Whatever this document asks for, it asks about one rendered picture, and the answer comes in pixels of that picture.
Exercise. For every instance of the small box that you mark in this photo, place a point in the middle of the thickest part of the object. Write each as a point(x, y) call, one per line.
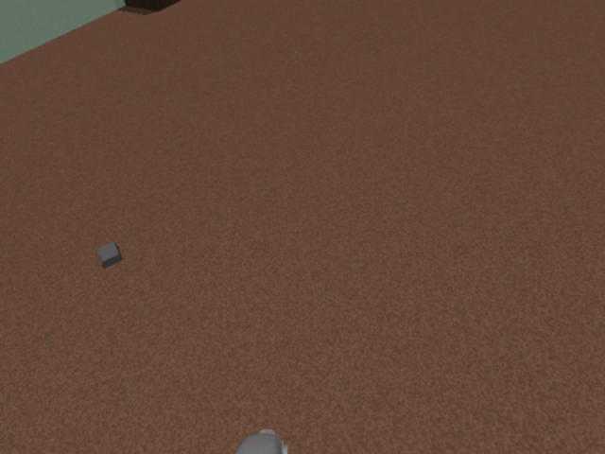
point(110, 254)

